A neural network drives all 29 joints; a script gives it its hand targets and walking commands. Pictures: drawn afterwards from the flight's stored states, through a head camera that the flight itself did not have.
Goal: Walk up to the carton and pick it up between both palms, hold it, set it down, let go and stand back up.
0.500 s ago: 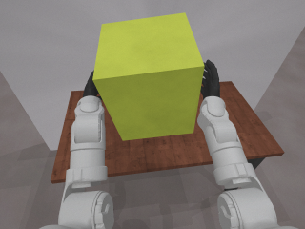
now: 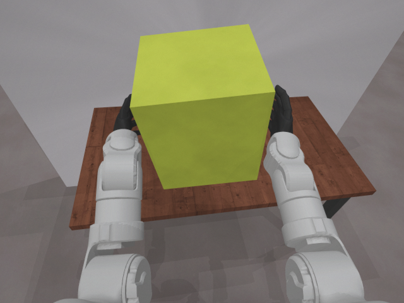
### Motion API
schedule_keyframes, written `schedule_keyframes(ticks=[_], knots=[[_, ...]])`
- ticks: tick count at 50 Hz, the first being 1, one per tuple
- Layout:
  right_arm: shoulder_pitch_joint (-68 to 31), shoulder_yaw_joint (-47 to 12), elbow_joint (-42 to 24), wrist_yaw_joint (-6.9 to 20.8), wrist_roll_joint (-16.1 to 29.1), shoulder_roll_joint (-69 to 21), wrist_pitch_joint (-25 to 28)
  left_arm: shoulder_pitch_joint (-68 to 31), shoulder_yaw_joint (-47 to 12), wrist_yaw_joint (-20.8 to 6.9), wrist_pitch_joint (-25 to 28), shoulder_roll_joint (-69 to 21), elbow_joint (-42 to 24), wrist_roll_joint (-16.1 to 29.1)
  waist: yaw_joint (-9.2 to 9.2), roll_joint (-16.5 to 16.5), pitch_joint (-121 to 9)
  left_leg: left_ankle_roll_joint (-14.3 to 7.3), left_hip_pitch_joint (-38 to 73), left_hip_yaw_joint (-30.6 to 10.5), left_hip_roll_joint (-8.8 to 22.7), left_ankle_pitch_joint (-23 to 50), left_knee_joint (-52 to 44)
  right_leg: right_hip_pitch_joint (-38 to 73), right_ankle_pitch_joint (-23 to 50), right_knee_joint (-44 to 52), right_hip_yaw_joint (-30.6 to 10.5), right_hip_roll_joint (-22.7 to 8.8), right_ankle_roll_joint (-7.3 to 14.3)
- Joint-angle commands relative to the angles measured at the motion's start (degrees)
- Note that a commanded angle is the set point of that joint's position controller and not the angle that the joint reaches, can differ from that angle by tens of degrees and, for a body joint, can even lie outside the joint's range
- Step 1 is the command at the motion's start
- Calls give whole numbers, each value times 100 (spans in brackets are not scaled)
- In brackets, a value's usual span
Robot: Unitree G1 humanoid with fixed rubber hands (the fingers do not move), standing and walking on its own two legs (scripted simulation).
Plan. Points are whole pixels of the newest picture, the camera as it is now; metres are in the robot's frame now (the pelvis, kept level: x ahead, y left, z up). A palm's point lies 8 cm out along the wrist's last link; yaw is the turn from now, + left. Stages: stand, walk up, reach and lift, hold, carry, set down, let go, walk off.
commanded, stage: hold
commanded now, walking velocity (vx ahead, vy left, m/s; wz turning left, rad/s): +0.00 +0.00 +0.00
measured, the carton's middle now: (202, 113) +0.43 -0.01 +0.14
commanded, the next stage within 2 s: none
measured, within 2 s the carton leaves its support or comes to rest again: neither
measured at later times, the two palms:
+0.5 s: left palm (115, 140) +0.36 +0.16 +0.14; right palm (271, 128) +0.37 -0.13 +0.16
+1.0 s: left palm (126, 124) +0.37 +0.14 +0.16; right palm (288, 122) +0.37 -0.16 +0.18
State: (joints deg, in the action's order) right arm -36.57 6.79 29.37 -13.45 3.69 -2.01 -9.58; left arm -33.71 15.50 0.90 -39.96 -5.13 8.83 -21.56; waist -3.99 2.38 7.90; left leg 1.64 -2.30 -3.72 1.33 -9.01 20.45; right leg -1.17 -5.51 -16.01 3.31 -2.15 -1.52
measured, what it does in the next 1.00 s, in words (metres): stands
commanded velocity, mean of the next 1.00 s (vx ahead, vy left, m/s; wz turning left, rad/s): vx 0.00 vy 0.00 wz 0.00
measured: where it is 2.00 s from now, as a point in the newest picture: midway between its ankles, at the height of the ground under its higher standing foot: outside the picture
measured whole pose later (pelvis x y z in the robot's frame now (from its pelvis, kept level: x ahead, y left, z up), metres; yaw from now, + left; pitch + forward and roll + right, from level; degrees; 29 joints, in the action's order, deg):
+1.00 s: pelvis +0.02 -0.01 +0.00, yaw -1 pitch -14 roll -1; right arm -35.9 2.1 32.9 -12.6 6.5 -0.1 -10.3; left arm -33.1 20.4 -4.2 -41.9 -6.9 8.9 -26.8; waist -4.8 4.4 6.4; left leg 2.0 6.3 -2.7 2.1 -10.2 17.7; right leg 6.3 -7.3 -14.9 2.5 -1.5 -1.3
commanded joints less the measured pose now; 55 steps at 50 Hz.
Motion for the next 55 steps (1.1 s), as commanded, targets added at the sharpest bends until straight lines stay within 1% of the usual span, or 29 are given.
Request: schedule_keyframes(ticks=[1,4,5,6,8,11,13,14,16,17,20,22,25,26,27,30,31,35,36,38,41,43,46,47,49,50,51,52,55], knots=[[-4313,-2374,-1366,1105,175,-2701,309,-4379,-2496,-956,846,-2493,-921,935,-34,-118,-3799,-177,342,629,-337,972,-355,1280,592,-27,443,459,-38],[-4044,-2204,-831,1124,175,-2516,195,-3788,-1775,-1130,626,-2331,-352,536,118,152,-2811,-244,134,698,-369,693,-574,1443,439,96,474,405,-107],[-3814,-2287,-780,1087,214,-2577,174,-3634,-1619,-1210,595,-2191,-335,403,188,266,-2633,-266,145,763,-417,707,-602,1551,649,80,438,387,-177],[-3780,-2280,-531,1073,297,-2581,139,-3675,-1550,-1286,578,-2127,-422,380,127,142,-2493,-224,101,773,-403,772,-675,1660,732,95,402,388,-181],[-3706,-2319,-591,1020,387,-2558,142,-3517,-1338,-1400,502,-2097,-406,219,155,201,-2334,-230,147,823,-463,1142,-659,1775,1188,51,376,362,-219],[-3559,-2444,-776,928,602,-2651,113,-3419,-1556,-1492,433,-2228,-594,306,83,-32,-2201,-73,363,793,-441,1818,-558,2029,1661,11,342,407,-186],[-3634,-2429,-1023,869,667,-2551,124,-3419,-1638,-1506,383,-2200,-790,335,-21,-121,-2075,-21,579,785,-419,1989,-497,1906,1632,126,321,427,-137],[-3656,-2544,-1206,833,699,-2589,153,-3431,-1737,-1493,375,-2292,-958,428,35,-117,-2199,30,744,796,-426,2159,-378,1776,1600,60,371,477,-107],[-3698,-2494,-1450,821,716,-2550,140,-3543,-2154,-1452,364,-2383,-1227,549,-116,-391,-2158,59,819,754,-446,1995,-371,1613,1273,194,361,513,-60],[-3714,-2486,-1457,812,765,-2558,140,-3647,-2263,-1416,384,-2419,-1384,622,-106,-560,-2099,101,716,748,-450,2107,-333,1467,1277,191,404,548,-18],[-3770,-2430,-1874,814,646,-2562,153,-3801,-2656,-1328,449,-2512,-1544,845,-294,-572,-2302,132,707,659,-407,1767,-315,1311,941,154,427,543,56],[-4090,-2305,-1966,827,538,-2560,201,-4074,-2751,-1252,492,-2628,-1475,909,-318,-815,-2502,119,569,660,-403,1392,-318,1093,536,105,448,540,73],[-4078,-2085,-1802,932,391,-2668,234,-4445,-2988,-1171,648,-2756,-1536,1133,-485,-855,-2662,109,477,624,-337,811,-360,901,112,115,506,529,119],[-4120,-2097,-1714,958,318,-2659,237,-4398,-2963,-1140,681,-2797,-1418,1102,-414,-775,-2768,94,337,627,-345,657,-397,922,0,119,484,525,101],[-4106,-2036,-1709,984,312,-2644,235,-4479,-2986,-1108,714,-2721,-1472,1097,-481,-787,-3043,58,369,622,-313,602,-401,993,50,90,448,480,97],[-4078,-2263,-1581,1009,298,-2664,231,-4269,-2759,-1097,721,-2572,-1266,983,-293,-458,-3419,-19,468,631,-354,977,-318,1292,448,14,498,506,17],[-4128,-2308,-1572,1008,325,-2609,217,-4230,-2688,-1115,703,-2494,-1131,899,-315,-460,-3441,-11,490,631,-377,1078,-278,1368,548,-25,472,483,-15],[-3830,-2239,-1174,1028,310,-2458,130,-3930,-2132,-1239,589,-2350,-957,627,-169,-194,-3055,-43,532,661,-365,1312,-358,1417,693,53,495,485,-80],[-3773,-2232,-963,1042,331,-2353,99,-3797,-1932,-1263,543,-2275,-812,515,-52,-156,-2771,-20,497,627,-329,1440,-473,1427,718,103,493,506,-58],[-3557,-2380,-1067,1027,439,-2400,92,-3558,-1810,-1336,497,-2294,-906,490,-63,41,-2715,-41,603,682,-383,1531,-435,1633,900,98,498,509,-90],[-3665,-2510,-1223,1001,547,-2526,134,-3471,-1804,-1428,478,-2294,-889,434,16,11,-2370,-81,486,710,-401,1523,-554,1725,999,114,460,458,-130],[-3746,-2417,-1120,1002,599,-2438,154,-3426,-1775,-1421,401,-2302,-837,400,-15,-117,-1973,-11,511,720,-387,1517,-556,1485,715,197,467,488,-73],[-3884,-2335,-1104,1035,539,-2433,215,-3521,-1728,-1383,371,-2371,-720,398,87,-126,-1722,-51,523,779,-380,1226,-589,1250,290,254,496,491,5],[-3868,-2310,-1076,1045,505,-2474,223,-3549,-1795,-1361,372,-2372,-687,361,93,-255,-1631,-24,397,795,-362,1111,-583,1203,179,260,501,497,45],[-3915,-2166,-1070,1058,469,-2505,234,-3814,-2031,-1305,401,-2461,-815,527,-13,-490,-1670,-10,314,815,-335,876,-619,1196,80,238,506,511,57],[-3899,-2108,-975,1057,463,-2607,242,-3946,-2013,-1272,428,-2460,-823,542,-43,-485,-1745,-47,352,854,-341,881,-596,1100,111,236,478,488,82],[-4104,-2170,-1251,1071,443,-2624,277,-4071,-2226,-1243,508,-2570,-902,693,-111,-413,-2000,-39,356,822,-332,898,-541,1163,214,220,479,476,90],[-4232,-2173,-1303,1060,441,-2692,314,-4143,-2250,-1220,539,-2570,-896,691,-72,-528,-2134,-64,314,811,-339,934,-502,1140,289,175,478,470,89],[-4240,-2329,-1684,980,530,-2699,348,-4254,-2616,-1145,644,-2642,-1331,896,-191,-574,-3070,30,699,751,-377,1605,-234,1421,1008,26,393,505,51]])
